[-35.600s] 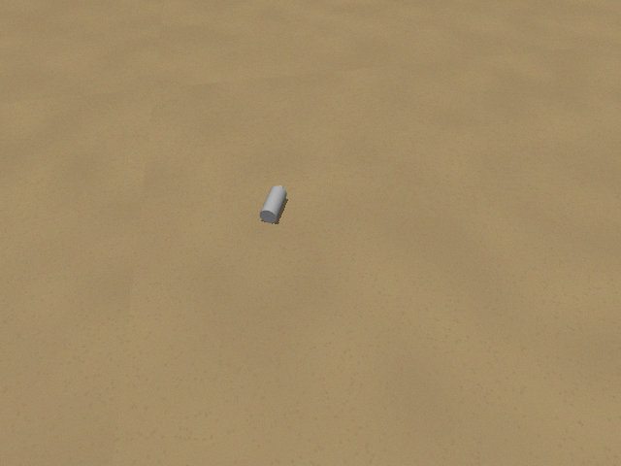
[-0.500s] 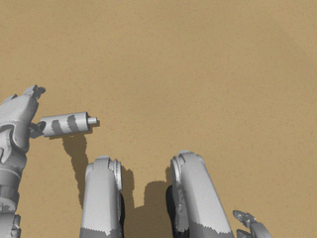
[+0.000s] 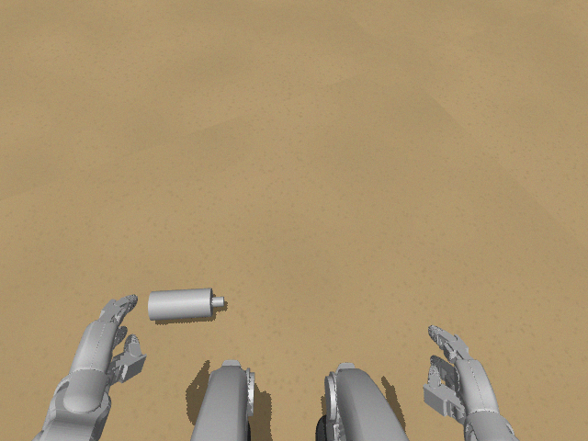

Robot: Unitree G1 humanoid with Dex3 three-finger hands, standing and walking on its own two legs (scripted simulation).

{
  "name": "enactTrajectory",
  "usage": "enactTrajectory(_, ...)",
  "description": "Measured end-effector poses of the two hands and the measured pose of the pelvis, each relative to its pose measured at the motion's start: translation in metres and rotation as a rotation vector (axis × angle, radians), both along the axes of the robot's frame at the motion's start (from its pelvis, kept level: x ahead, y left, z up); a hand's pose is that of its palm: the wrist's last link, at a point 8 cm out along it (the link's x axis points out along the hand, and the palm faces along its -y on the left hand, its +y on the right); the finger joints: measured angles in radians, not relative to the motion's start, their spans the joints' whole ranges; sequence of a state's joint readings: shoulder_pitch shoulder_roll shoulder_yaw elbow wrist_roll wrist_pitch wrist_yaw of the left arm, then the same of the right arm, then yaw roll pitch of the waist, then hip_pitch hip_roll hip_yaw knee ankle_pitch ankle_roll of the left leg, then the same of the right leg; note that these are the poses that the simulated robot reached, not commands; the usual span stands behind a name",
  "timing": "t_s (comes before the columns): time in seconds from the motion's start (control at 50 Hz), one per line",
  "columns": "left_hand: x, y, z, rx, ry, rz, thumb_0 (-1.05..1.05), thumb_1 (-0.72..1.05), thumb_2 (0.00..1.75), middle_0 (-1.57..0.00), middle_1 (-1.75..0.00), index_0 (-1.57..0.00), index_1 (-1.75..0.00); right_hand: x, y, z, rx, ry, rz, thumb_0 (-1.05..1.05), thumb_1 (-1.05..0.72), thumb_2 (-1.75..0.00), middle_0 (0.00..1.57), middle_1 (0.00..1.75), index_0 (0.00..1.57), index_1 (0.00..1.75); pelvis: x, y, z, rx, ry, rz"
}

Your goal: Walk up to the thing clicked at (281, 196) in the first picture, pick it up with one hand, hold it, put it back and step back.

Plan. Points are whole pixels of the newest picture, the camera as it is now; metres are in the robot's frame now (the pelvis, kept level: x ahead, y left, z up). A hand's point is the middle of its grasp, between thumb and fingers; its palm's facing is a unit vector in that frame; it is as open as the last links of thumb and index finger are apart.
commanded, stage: home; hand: left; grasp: from above
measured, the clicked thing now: (188, 303) +0.46 +0.26 -0.57
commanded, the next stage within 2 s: none
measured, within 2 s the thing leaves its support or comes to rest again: neither
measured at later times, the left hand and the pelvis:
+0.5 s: hand (120, 385) +0.20 +0.18 +0.06, palm faces +0.08 -0.98 -0.20, open 7.4 cm; pelvis +0.05 +0.00 +0.10, yaw +2 degrees
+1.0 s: hand (120, 382) +0.21 +0.18 +0.05, palm faces +0.07 -0.98 -0.20, open 7.4 cm; pelvis +0.06 +0.00 +0.10, yaw +2 degrees
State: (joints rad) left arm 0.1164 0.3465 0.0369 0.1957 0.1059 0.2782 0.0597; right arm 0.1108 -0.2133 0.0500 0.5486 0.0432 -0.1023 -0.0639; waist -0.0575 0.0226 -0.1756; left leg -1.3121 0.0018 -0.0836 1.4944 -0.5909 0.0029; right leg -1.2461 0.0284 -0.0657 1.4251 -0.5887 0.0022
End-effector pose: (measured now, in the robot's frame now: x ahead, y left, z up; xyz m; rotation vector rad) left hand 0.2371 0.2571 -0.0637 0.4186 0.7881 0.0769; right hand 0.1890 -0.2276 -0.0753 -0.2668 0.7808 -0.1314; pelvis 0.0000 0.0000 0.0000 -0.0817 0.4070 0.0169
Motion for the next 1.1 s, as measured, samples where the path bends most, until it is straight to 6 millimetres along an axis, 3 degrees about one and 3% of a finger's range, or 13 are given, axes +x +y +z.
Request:
enactTrajectory(0.22,-0.027,-0.019,0.087,-0.165,0.032,0.160,0.01,0.90,0.90,-0.20,-0.31,-0.20,-0.30,-0.010,-0.002,0.074,-0.020,-0.040,-0.070,0.01,-0.90,-0.90,0.20,0.30,0.20,0.30,0.032,-0.002,0.070,0.016,-0.118,0.019)
enactTrajectory(0.4,-0.045,-0.028,0.139,-0.198,0.005,0.173,0.01,0.91,0.90,-0.20,-0.30,-0.20,-0.30,-0.001,-0.011,0.112,-0.041,-0.135,-0.099,0.01,-0.90,-0.90,0.20,0.30,0.20,0.30,0.050,-0.002,0.099,0.028,-0.191,0.025)
enactTrajectory(0.5,-0.051,-0.029,0.146,-0.203,0.005,0.175,0.01,0.91,0.90,-0.20,-0.30,-0.20,-0.30,0.013,-0.011,0.123,-0.045,-0.189,-0.076,0.01,-0.91,-0.90,0.20,0.30,0.20,0.30,0.052,-0.003,0.103,0.034,-0.213,0.029)
enactTrajectory(0.68,-0.054,-0.029,0.141,-0.211,0.017,0.183,0.01,0.91,0.90,-0.20,-0.30,-0.20,-0.30,0.029,-0.008,0.130,-0.049,-0.233,-0.026,0.01,-0.90,-0.90,0.20,0.30,0.20,0.30,0.052,-0.005,0.103,0.038,-0.228,0.034)
enactTrajectory(1.1,-0.046,-0.027,0.142,-0.204,0.011,0.166,0.01,0.91,0.90,-0.20,-0.30,-0.20,-0.30,0.017,-0.007,0.119,-0.044,-0.175,-0.047,0.01,-0.90,-0.90,0.20,0.30,0.20,0.30,0.056,-0.002,0.103,0.037,-0.227,0.027)
